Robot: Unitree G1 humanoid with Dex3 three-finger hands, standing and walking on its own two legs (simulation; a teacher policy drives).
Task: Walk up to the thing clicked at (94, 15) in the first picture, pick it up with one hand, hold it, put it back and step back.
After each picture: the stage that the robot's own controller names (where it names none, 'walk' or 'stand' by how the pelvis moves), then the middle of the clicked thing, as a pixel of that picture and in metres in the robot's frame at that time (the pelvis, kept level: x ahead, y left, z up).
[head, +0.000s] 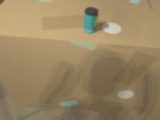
stand; (90, 20) +0.73 -0.03 +0.06
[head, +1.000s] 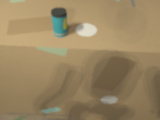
walk; (59, 22) +0.64 +0.15 +0.09
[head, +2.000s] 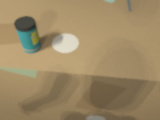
stand; (28, 35) +0.49 +0.21 +0.10
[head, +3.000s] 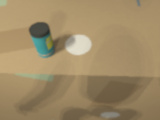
walk; (43, 40) +0.48 +0.15 +0.08
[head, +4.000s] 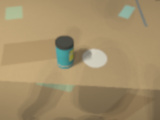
stand; (64, 52) +0.47 +0.08 +0.07
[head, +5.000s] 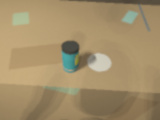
stand; (70, 57) +0.47 +0.06 +0.06
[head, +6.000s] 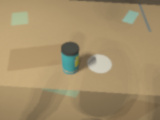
stand; (70, 58) +0.46 +0.06 +0.06
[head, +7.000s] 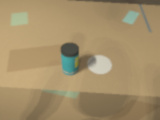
stand; (70, 59) +0.45 +0.06 +0.06
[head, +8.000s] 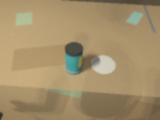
rise first; (74, 59) +0.46 +0.06 +0.06
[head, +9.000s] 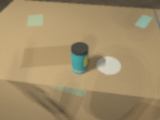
go down; (79, 58) +0.47 +0.06 +0.06
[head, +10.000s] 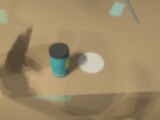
go down; (59, 61) +0.43 +0.05 +0.07
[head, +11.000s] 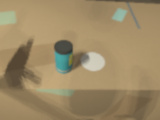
go down; (63, 57) +0.47 +0.05 +0.07
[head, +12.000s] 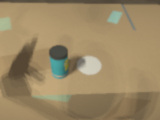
go down; (59, 62) +0.45 +0.06 +0.06
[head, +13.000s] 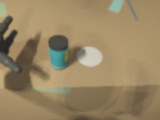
close in; (59, 53) +0.46 +0.06 +0.07
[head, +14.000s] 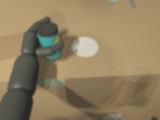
close; (50, 42) +0.48 +0.07 +0.10
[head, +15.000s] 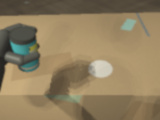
lift; (26, 50) +0.36 +0.16 +0.23
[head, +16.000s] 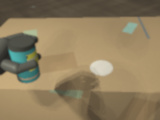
hold; (25, 59) +0.32 +0.16 +0.23
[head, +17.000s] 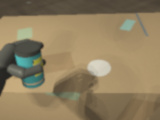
hold; (30, 65) +0.32 +0.15 +0.20
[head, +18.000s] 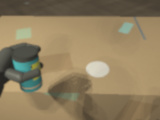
hold; (28, 69) +0.31 +0.16 +0.19
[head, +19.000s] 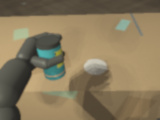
crouch; (51, 58) +0.35 +0.09 +0.21
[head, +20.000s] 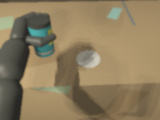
lower; (42, 36) +0.44 +0.11 +0.19
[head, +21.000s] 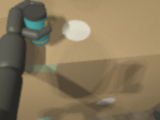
lower; (37, 26) +0.51 +0.08 +0.12
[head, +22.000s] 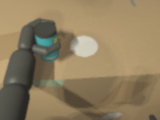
lower; (47, 42) +0.47 +0.08 +0.11
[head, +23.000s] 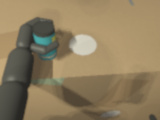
lower; (45, 41) +0.47 +0.08 +0.11
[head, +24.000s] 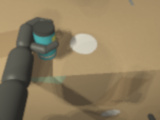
lower; (45, 41) +0.47 +0.08 +0.11
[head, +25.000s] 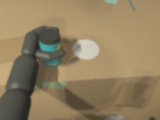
open; (50, 49) +0.45 +0.07 +0.10
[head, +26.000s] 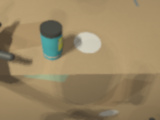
withdraw; (52, 41) +0.46 +0.07 +0.10
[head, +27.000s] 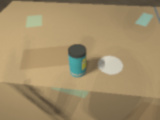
sink last; (77, 61) +0.44 +0.06 +0.08
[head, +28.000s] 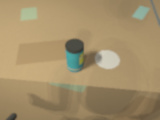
stand; (74, 56) +0.46 +0.05 +0.07
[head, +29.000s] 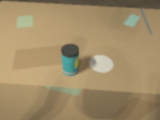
stand; (70, 60) +0.46 +0.06 +0.06
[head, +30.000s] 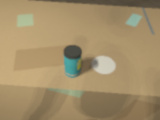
stand; (72, 61) +0.45 +0.05 +0.06
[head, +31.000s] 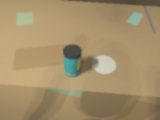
stand; (72, 61) +0.45 +0.05 +0.06
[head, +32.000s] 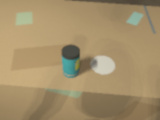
stand; (70, 62) +0.44 +0.06 +0.06
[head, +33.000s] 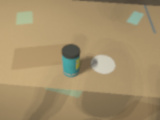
stand; (71, 61) +0.44 +0.06 +0.06
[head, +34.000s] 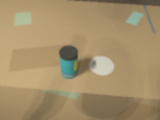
walk; (69, 62) +0.44 +0.06 +0.06
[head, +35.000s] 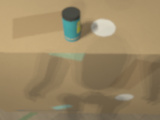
walk; (71, 25) +0.55 +0.07 +0.07
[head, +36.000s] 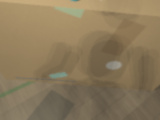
walk; out of the picture +0.81 +0.05 +0.09
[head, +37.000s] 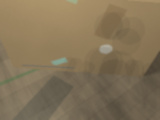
stand; out of the picture +1.08 +0.10 +0.08
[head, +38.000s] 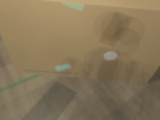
stand; out of the picture +1.04 +0.06 +0.07
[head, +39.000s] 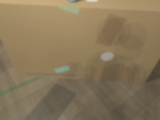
stand; out of the picture +1.07 +0.07 +0.06
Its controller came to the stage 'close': yes
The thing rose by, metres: 0.22
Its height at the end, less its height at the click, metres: +0.00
